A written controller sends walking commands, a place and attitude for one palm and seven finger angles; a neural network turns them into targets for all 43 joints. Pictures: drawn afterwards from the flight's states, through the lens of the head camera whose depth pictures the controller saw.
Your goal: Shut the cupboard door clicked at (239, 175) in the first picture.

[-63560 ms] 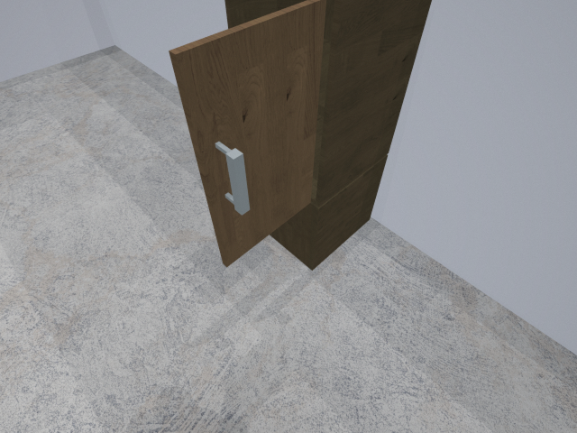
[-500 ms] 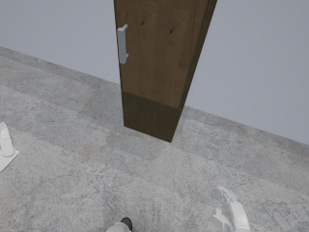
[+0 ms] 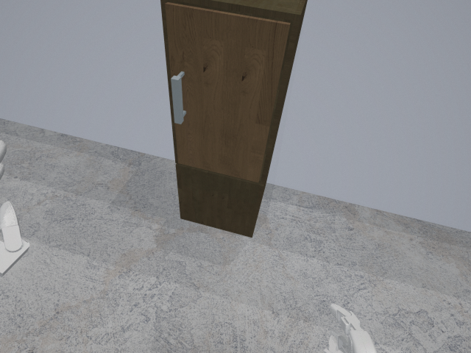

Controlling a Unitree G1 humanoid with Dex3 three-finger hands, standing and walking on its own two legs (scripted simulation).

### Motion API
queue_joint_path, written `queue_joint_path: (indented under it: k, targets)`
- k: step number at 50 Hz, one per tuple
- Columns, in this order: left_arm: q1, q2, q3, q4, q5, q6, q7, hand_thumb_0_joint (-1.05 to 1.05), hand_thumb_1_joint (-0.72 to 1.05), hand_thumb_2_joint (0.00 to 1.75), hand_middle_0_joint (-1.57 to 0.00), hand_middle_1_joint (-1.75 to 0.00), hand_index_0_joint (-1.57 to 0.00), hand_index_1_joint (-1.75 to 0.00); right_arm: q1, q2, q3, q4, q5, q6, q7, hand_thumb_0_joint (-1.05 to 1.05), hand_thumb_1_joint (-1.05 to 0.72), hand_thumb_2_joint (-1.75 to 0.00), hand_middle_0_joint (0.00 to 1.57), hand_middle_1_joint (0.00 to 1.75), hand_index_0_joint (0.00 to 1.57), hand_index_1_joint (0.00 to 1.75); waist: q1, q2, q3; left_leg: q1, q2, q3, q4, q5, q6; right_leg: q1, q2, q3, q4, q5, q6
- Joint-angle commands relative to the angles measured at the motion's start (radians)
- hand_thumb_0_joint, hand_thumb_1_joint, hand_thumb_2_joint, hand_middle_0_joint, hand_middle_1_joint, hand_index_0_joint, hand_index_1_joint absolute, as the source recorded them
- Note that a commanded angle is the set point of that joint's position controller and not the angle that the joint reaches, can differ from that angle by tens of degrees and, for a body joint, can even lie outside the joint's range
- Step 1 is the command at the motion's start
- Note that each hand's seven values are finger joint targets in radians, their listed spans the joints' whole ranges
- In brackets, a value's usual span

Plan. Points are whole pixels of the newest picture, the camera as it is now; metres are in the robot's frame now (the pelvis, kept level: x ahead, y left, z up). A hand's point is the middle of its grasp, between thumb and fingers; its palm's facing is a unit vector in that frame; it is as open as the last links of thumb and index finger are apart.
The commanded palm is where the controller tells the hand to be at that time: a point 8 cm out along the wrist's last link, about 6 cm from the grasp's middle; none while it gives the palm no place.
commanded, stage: stop stepping back and stand still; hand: left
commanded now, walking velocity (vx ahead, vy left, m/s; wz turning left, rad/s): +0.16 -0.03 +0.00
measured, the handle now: (180, 97) +0.88 +0.18 -0.01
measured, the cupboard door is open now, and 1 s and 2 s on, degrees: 0 0 0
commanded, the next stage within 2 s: let the arm hang, fingers relaxed in 0.44 s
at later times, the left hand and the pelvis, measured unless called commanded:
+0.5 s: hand out of the picture +0.22 +0.29 +0.18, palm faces +0.43 -0.78 -0.47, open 7.4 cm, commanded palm +0.15 +0.33 +0.18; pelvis +0.01 +0.03 +0.00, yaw +0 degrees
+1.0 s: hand out of the picture -0.03 +0.24 -0.17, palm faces +0.07 -0.98 -0.21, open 7.0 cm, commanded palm none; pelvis -0.01 +0.04 +0.01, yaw +3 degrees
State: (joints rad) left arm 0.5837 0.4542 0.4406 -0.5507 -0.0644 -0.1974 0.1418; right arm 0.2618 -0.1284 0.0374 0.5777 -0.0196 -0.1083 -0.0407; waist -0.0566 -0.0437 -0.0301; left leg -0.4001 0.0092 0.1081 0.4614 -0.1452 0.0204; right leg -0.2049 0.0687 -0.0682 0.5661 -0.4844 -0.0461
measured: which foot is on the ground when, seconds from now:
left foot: down 0.00-0.02, up 0.04-0.22, down 0.24-1.00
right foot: down 0.00-1.00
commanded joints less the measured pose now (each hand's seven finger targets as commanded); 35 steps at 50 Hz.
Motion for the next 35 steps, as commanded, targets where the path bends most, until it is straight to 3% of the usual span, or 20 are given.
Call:
queue_joint_path:
  k: [1, 2, 3, 5, 8, 10, 11, 13, 15, 16, 17, 20, 22, 24, 26, 27, 28, 30, 32, 35]
  targets:
    - [-0.030, 0.193, 0.164, -0.144, -0.001, -0.013, 0.033, 0.00, 0.90, 0.90, -0.20, -0.30, -0.20, -0.30, -0.096, -0.181, -0.080, -0.109, -0.002, 0.009, -0.030, 0.00, -0.90, -0.90, 0.20, 0.30, 0.20, 0.30, 0.046, -0.076, -0.043, -0.050, -0.001, -0.057, 0.384, -0.289, -0.059, -0.146, -0.338, 0.458, -0.410, -0.276, -0.154]
    - [-0.093, 0.180, 0.157, -0.127, -0.001, -0.008, 0.046, 0.00, 0.90, 0.90, -0.20, -0.30, -0.20, -0.30, -0.099, -0.186, -0.081, -0.097, 0.002, 0.011, -0.032, 0.00, -0.90, -0.90, 0.20, 0.30, 0.20, 0.30, 0.047, -0.151, 0.004, -0.107, -0.002, -0.125, 0.558, -0.268, -0.055, -0.238, -0.428, 0.611, -0.488, -0.374, -0.222]
    - [-0.125, 0.148, 0.112, -0.081, 0.002, -0.009, 0.051, 0.00, 0.90, 0.90, -0.20, -0.30, -0.20, -0.30, -0.076, -0.182, -0.067, -0.082, 0.001, 0.011, -0.030, 0.00, -0.90, -0.90, 0.20, 0.30, 0.20, 0.30, 0.023, -0.117, 0.059, -0.186, 0.030, -0.159, 0.595, -0.226, -0.048, -0.198, -0.411, 0.521, -0.456, -0.278, -0.218]
    - [-0.188, 0.122, 0.070, 0.011, 0.015, -0.016, 0.055, 0.00, 0.90, 0.90, -0.20, -0.30, -0.20, -0.30, -0.078, -0.172, -0.050, -0.079, 0.011, 0.004, -0.031, 0.00, -0.90, -0.90, 0.20, 0.30, 0.20, 0.30, 0.021, -0.044, 0.061, -0.161, 0.066, -0.135, 0.452, -0.221, -0.035, -0.139, -0.330, 0.329, -0.361, -0.107, -0.145]
    - [-0.296, 0.099, -0.004, 0.018, 0.041, -0.005, 0.059, 0.00, 0.90, 0.90, -0.20, -0.30, -0.20, -0.30, -0.115, -0.184, -0.060, -0.072, 0.014, -0.012, -0.054, 0.00, -0.90, -0.90, 0.20, 0.30, 0.20, 0.30, 0.043, -0.047, 0.070, 0.030, 0.039, -0.055, 0.229, -0.208, -0.013, -0.205, -0.273, 0.235, -0.328, -0.129, -0.103]
    - [-0.290, 0.095, -0.015, -0.038, 0.040, -0.004, 0.062, 0.00, 0.90, 0.90, -0.20, -0.30, -0.20, -0.30, -0.115, -0.189, -0.062, -0.074, 0.015, -0.026, -0.061, 0.00, -0.90, -0.90, 0.20, 0.30, 0.20, 0.30, 0.046, 0.007, 0.052, 0.145, 0.029, -0.034, 0.075, -0.179, -0.005, -0.189, -0.222, 0.187, -0.263, -0.047, -0.071]
    - [-0.284, 0.107, -0.001, -0.094, 0.034, -0.010, 0.061, 0.00, 0.90, 0.90, -0.20, -0.30, -0.20, -0.30, -0.112, -0.198, -0.068, -0.082, 0.020, -0.034, -0.062, 0.00, -0.90, -0.90, 0.20, 0.30, 0.20, 0.30, 0.045, 0.046, 0.022, 0.191, 0.063, -0.085, -0.004, -0.166, 0.006, -0.158, -0.188, 0.159, -0.177, 0.052, -0.039]
    - [-0.250, 0.150, 0.057, -0.188, 0.025, -0.025, 0.058, 0.00, 0.90, 0.90, -0.20, -0.30, -0.20, -0.30, -0.129, -0.226, -0.077, -0.113, 0.025, -0.041, -0.065, 0.00, -0.90, -0.90, 0.20, 0.30, 0.20, 0.30, 0.055, 0.191, -0.034, 0.226, 0.194, -0.274, -0.088, 0.067, 0.039, -0.137, -0.081, 0.052, 0.012, 0.235, 0.042]
    - [-0.187, 0.159, 0.095, -0.205, 0.012, -0.028, 0.039, 0.00, 0.90, 0.90, -0.20, -0.30, -0.20, -0.30, -0.118, -0.187, -0.065, -0.097, 0.013, -0.047, -0.054, 0.00, -0.90, -0.90, 0.20, 0.30, 0.20, 0.30, 0.039, 0.285, -0.011, 0.142, 0.252, -0.391, -0.223, -0.088, 0.059, -0.118, -0.044, 0.027, 0.081, 0.111, 0.068]
    - [-0.195, 0.164, 0.103, -0.237, 0.018, -0.036, 0.037, 0.00, 0.90, 0.90, -0.20, -0.30, -0.20, -0.30, -0.121, -0.183, -0.065, -0.096, 0.009, -0.054, -0.050, 0.00, -0.90, -0.90, 0.20, 0.30, 0.20, 0.30, 0.042, 0.288, 0.004, 0.124, 0.267, -0.377, -0.231, -0.101, 0.069, -0.113, -0.056, 0.043, 0.089, 0.113, 0.065]
    - [-0.195, 0.191, 0.134, -0.252, 0.020, -0.046, 0.038, 0.00, 0.90, 0.90, -0.20, -0.30, -0.20, -0.30, -0.118, -0.186, -0.069, -0.094, 0.006, -0.063, -0.048, 0.00, -0.90, -0.90, 0.20, 0.30, 0.20, 0.30, 0.046, 0.276, 0.002, 0.119, 0.261, -0.355, -0.217, -0.078, 0.063, -0.097, -0.057, 0.042, 0.058, 0.128, 0.064]
    - [-0.083, 0.151, 0.132, -0.187, 0.017, -0.045, 0.037, 0.00, 0.90, 0.90, -0.20, -0.30, -0.20, -0.30, -0.097, -0.189, -0.072, -0.101, 0.014, -0.066, -0.032, 0.00, -0.90, -0.90, 0.20, 0.30, 0.20, 0.30, 0.054, 0.248, -0.059, 0.108, 0.206, -0.195, -0.101, 0.064, 0.023, 0.023, -0.055, 0.034, -0.108, 0.261, 0.058]
    - [0.007, 0.132, 0.137, -0.106, 0.006, -0.035, 0.036, 0.00, 0.90, 0.90, -0.20, -0.30, -0.20, -0.30, -0.082, -0.190, -0.080, -0.104, 0.025, -0.059, -0.022, 0.00, -0.90, -0.90, 0.20, 0.30, 0.20, 0.30, 0.052, 0.135, -0.124, 0.104, 0.143, -0.113, 0.002, 0.093, -0.012, 0.093, -0.089, 0.095, -0.144, 0.424, 0.033]
    - [0.017, 0.113, 0.115, -0.079, -0.003, -0.022, 0.037, 0.00, 0.90, 0.90, -0.20, -0.30, -0.20, -0.30, -0.077, -0.183, -0.080, -0.103, 0.032, -0.038, -0.018, 0.00, -0.90, -0.90, 0.20, 0.30, 0.20, 0.30, 0.040, 0.051, -0.152, 0.101, 0.097, -0.087, 0.083, 0.048, -0.027, 0.073, -0.160, 0.195, -0.152, 0.542, -0.005]
    - [-0.003, 0.117, 0.106, -0.075, -0.004, -0.016, 0.043, 0.00, 0.90, 0.90, -0.20, -0.30, -0.20, -0.30, -0.080, -0.177, -0.074, -0.101, 0.033, -0.024, -0.022, 0.00, -0.90, -0.90, 0.20, 0.30, 0.20, 0.30, 0.035, 0.023, -0.152, 0.118, 0.075, -0.089, 0.103, 0.030, -0.030, 0.046, -0.191, 0.214, -0.161, 0.574, -0.018]
    - [-0.127, -0.080, -0.356, 0.611, 0.074, 0.092, -0.098, 0.00, 0.90, 0.90, -0.20, -0.30, -0.20, -0.30, -0.174, -0.263, -0.108, 0.082, 0.028, -0.099, 0.056, 0.00, -0.90, -0.90, 0.20, 0.30, 0.20, 0.30, -0.009, 0.032, -0.066, 0.119, 0.118, -0.106, 0.210, 0.210, -0.025, -0.093, -0.225, 0.103, -0.034, 0.758, -0.018]
    - [-0.126, -0.085, -0.330, 0.633, 0.087, 0.181, -0.134, 0.00, 0.90, 0.90, -0.20, -0.30, -0.20, -0.30, -0.107, -0.303, -0.118, 0.091, 0.017, -0.032, 0.048, 0.00, -0.90, -0.90, 0.20, 0.30, 0.20, 0.30, 0.013, 0.075, -0.087, 0.139, 0.117, -0.105, 0.157, 0.247, -0.022, -0.097, -0.202, 0.117, -0.010, 0.751, -0.007]
    - [-0.179, -0.096, -0.349, 0.711, 0.092, 0.204, -0.148, 0.00, 0.90, 0.90, -0.20, -0.30, -0.20, -0.30, -0.076, -0.286, -0.102, 0.087, 0.009, 0.029, 0.033, 0.00, -0.90, -0.90, 0.20, 0.30, 0.20, 0.30, 0.040, -0.033, -0.063, 0.097, 0.128, -0.121, 0.153, 0.270, 0.013, -0.084, -0.161, 0.084, 0.020, 0.660, 0.004]
    - [-0.239, -0.068, -0.356, 0.832, 0.098, 0.200, -0.149, 0.00, 0.90, 0.90, -0.20, -0.30, -0.20, -0.30, -0.082, -0.274, -0.091, 0.094, -0.001, 0.057, 0.032, 0.00, -0.90, -0.90, 0.20, 0.30, 0.20, 0.30, 0.043, -0.157, -0.064, 0.094, 0.091, -0.124, 0.183, 0.203, 0.010, -0.070, -0.192, 0.122, -0.013, 0.668, -0.018]
    - [-0.286, -0.059, -0.367, 1.032, 0.098, 0.205, -0.140, 0.00, 0.90, 0.90, -0.20, -0.30, -0.20, -0.30, -0.074, -0.234, -0.077, 0.133, -0.014, 0.101, 0.033, 0.00, -0.90, -0.90, 0.20, 0.30, 0.20, 0.30, 0.038, -0.198, -0.018, 0.101, 0.027, -0.110, 0.191, 0.000, -0.008, -0.087, -0.252, 0.180, -0.098, 0.600, -0.064]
